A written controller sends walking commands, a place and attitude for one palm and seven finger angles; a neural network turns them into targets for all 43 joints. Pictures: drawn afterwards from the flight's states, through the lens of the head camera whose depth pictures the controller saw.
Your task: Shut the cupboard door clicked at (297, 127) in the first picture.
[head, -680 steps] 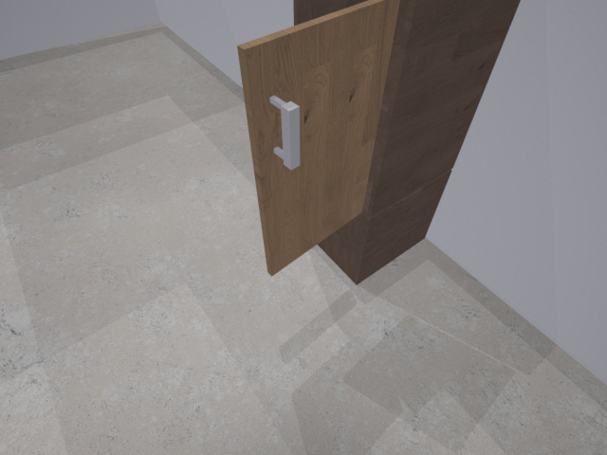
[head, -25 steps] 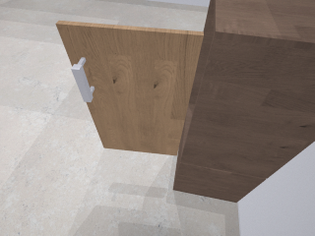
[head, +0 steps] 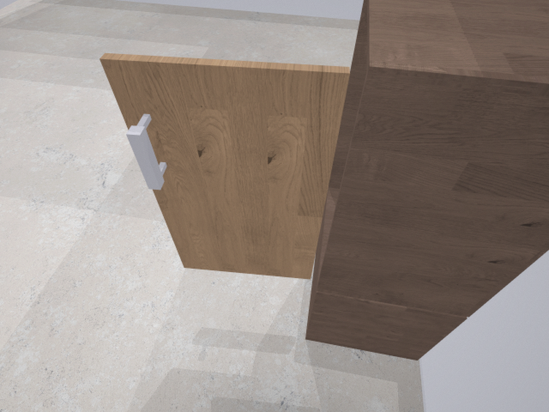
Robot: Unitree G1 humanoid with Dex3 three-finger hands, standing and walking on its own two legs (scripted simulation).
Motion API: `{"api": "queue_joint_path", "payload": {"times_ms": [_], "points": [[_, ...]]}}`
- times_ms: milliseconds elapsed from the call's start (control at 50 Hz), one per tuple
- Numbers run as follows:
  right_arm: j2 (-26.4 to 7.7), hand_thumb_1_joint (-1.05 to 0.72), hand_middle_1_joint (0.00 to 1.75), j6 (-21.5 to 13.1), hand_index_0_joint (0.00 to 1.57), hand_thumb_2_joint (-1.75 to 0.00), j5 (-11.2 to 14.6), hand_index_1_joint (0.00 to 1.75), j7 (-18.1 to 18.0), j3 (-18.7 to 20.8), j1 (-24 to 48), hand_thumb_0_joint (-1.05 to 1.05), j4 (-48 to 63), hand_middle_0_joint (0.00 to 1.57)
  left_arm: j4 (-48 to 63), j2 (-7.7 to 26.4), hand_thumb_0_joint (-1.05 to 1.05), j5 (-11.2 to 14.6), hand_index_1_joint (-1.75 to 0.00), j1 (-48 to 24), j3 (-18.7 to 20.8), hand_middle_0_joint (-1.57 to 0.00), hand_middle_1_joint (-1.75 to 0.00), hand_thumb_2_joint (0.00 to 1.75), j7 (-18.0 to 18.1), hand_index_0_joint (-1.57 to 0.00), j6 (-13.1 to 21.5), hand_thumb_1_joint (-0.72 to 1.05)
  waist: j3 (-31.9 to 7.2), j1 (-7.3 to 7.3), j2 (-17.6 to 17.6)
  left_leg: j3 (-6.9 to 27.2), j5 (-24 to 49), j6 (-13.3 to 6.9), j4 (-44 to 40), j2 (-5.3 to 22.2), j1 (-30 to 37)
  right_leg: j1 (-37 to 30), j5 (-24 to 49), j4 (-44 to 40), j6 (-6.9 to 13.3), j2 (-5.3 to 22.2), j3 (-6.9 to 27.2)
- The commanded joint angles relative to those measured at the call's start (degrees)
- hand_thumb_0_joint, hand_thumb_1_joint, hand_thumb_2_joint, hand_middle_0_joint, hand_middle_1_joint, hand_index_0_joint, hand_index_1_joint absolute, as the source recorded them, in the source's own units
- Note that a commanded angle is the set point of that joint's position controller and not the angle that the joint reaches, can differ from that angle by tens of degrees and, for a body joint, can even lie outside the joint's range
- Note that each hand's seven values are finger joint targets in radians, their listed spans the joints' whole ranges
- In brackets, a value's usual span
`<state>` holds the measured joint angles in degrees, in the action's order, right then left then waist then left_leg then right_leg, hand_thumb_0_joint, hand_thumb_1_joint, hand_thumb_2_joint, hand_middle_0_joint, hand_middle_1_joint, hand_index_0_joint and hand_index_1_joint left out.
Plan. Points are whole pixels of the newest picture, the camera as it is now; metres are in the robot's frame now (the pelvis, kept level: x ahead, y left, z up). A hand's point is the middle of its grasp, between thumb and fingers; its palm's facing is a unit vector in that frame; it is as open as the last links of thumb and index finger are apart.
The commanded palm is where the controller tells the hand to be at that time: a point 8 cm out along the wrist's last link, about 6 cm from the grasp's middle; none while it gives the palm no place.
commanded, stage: look again from close up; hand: left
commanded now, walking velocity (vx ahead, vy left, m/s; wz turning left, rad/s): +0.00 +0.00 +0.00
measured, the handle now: (150, 152) +0.48 +0.25 +0.10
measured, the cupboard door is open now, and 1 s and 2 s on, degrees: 95 95 95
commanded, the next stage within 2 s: shuffle to correct the standing spot in 0.44 s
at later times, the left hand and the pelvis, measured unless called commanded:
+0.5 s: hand out of the picture +0.01 +0.15 -0.17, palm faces +0.01 -0.98 -0.20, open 7.4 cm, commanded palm none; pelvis +0.00 -0.03 +0.00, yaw +0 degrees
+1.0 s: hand out of the picture +0.02 +0.20 -0.18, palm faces +0.06 -0.96 -0.26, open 7.4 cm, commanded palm none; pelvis +0.01 +0.00 -0.01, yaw +0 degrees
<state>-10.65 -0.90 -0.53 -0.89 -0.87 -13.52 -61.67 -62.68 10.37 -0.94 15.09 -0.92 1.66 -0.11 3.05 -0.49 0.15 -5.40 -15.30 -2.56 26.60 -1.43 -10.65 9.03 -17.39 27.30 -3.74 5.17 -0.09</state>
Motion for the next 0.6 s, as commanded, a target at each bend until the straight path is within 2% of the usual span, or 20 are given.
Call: {"api": "queue_joint_path", "payload": {"times_ms": [0, 80, 180, 260, 380, 440, 480, 520, 580], "points": [[-6.0, -0.90, 0.30, -0.8, 0.20, -0.90, 0.0, 0.30, -0.4, 1.3, -2.5, 0.00, 1.2, 0.20, 1.3, 6.6, 0.00, 0.0, -0.30, 3.5, 1.2, -0.20, -0.30, 0.90, 0.7, -0.20, 1.0, 0.90, -0.9, 0.19, -0.2, 6.4, 13.7, 0.2, -5.4, 6.8, 1.6, 1.4, 11.5, -3.4, 4.2, 1.4, 1.3], [-5.4, -0.90, 0.30, -0.8, 0.20, -0.90, 0.1, 0.30, -0.4, 1.3, -2.3, 0.00, 0.5, 0.20, 1.1, 6.5, 0.00, 0.0, -0.30, 3.4, 1.2, -0.20, -0.30, 0.90, 0.6, -0.20, 1.1, 0.90, 0.0, 0.09, -0.1, 6.2, 12.2, 0.3, -5.9, 6.7, 1.1, 1.2, 11.4, -4.4, 4.3, 1.4, 1.4], [-5.2, -0.90, 0.30, -0.8, 0.20, -0.90, 0.0, 0.30, -0.5, 1.4, -2.2, 0.00, 0.0, 0.20, 1.0, 6.5, 0.00, 0.0, -0.30, 3.4, 1.3, -0.20, -0.30, 0.90, 0.6, -0.20, 1.3, 0.90, -0.8, 0.17, 1.0, 5.9, 13.0, 0.5, -5.4, 6.8, 2.0, 0.9, 14.0, -4.7, 4.5, 1.5, 1.7], [-5.2, -0.90, 0.30, -0.8, 0.20, -0.90, 0.0, 0.30, -0.6, 1.3, -2.1, 0.00, -0.5, 0.20, 0.7, 6.4, 0.00, 0.1, -0.30, 3.3, 1.3, -0.20, -0.30, 0.90, 0.6, -0.20, 1.3, 0.90, -1.1, 0.17, -0.8, 5.6, 13.1, 0.9, -5.5, 7.0, 2.1, 0.7, 13.8, -4.8, 4.6, 1.6, 1.8], [-4.9, -0.90, 0.30, -0.8, 0.20, -0.90, 0.1, 0.30, -0.7, 1.4, -2.3, 0.00, -1.0, 0.20, 0.7, 6.6, 0.00, 0.1, -0.30, 3.4, 1.4, -0.20, -0.30, 0.90, 0.6, -0.20, 1.5, 0.90, -0.6, -0.02, 1.1, 5.6, 12.7, 0.9, -5.4, 7.1, 1.6, 0.1, 15.1, -5.3, 4.8, 1.5, 1.8], [-5.1, -0.90, 0.30, -0.7, 0.20, -0.90, 0.0, 0.30, -0.7, 1.3, -2.4, 0.00, -1.1, 0.20, 0.8, 6.6, 0.00, 0.2, -0.30, 3.1, 1.5, -0.20, -0.30, 0.90, 0.6, -0.20, 1.4, 0.90, -0.5, 0.07, -0.1, 5.6, 12.1, 1.2, -5.7, 7.0, 1.4, 0.4, 14.0, -5.4, 4.8, 1.7, 1.9], [-4.8, -0.90, 0.30, -0.8, 0.20, -0.90, 0.1, 0.30, -0.8, 1.3, -2.3, 0.00, -1.2, 0.20, 0.8, 6.5, 0.00, 0.2, -0.30, 3.5, 1.6, -0.20, -0.30, 0.90, 0.5, -0.20, 1.5, 0.90, -0.4, -0.13, 0.6, 5.6, 12.1, 1.0, -5.6, 7.1, 1.5, 0.2, 14.5, -5.8, 4.9, 1.6, 1.9], [-5.1, -0.90, 0.30, -0.7, 0.20, -0.90, 0.0, 0.30, -0.7, 1.4, -2.3, 0.00, -1.2, 0.20, 0.8, 6.7, 0.00, 0.2, -0.30, 3.0, 1.6, -0.20, -0.30, 0.90, 0.5, -0.20, 1.5, 0.90, -0.2, 0.14, 0.5, 5.6, 11.5, 1.2, -5.6, 7.0, 1.3, 0.5, 14.4, -5.7, 5.0, 1.7, 2.1], [-4.1, -0.90, 0.30, -0.2, 0.20, -0.90, -0.1, 0.30, -0.6, 1.4, -3.1, 0.00, -0.9, 0.20, 1.2, 6.8, 0.00, 0.0, -0.30, 3.8, 2.1, -0.20, -0.30, 0.90, 0.7, -0.20, 1.3, 0.90, -0.4, -0.33, 0.2, 4.6, 9.6, 1.5, -4.2, 6.1, -0.2, -0.3, 14.3, -5.1, 5.7, 2.8, 2.9]]}}
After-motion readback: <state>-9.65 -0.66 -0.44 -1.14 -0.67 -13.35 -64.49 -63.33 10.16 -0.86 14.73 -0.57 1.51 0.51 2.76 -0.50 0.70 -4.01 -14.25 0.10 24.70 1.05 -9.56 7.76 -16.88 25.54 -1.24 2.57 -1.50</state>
